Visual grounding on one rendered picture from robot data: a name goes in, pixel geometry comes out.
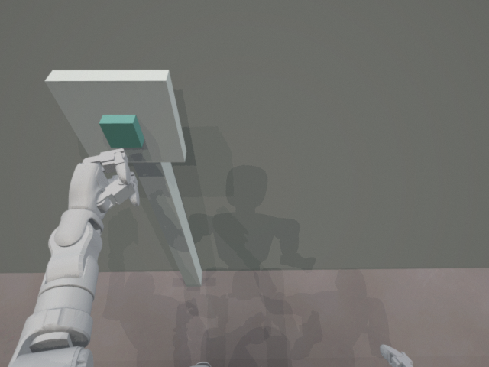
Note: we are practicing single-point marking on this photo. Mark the left robot hand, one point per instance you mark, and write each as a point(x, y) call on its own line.
point(90, 189)

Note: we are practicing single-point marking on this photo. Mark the button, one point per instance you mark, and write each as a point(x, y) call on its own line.
point(122, 131)

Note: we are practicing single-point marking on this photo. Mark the left robot forearm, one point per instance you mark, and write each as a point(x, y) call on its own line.
point(61, 317)

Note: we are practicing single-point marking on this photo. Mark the right robot hand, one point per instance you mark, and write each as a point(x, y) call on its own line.
point(395, 358)

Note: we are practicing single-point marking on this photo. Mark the left robot upper arm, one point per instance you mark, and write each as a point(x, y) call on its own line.
point(67, 357)

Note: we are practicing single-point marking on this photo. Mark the panel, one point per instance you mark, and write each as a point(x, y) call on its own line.
point(86, 95)

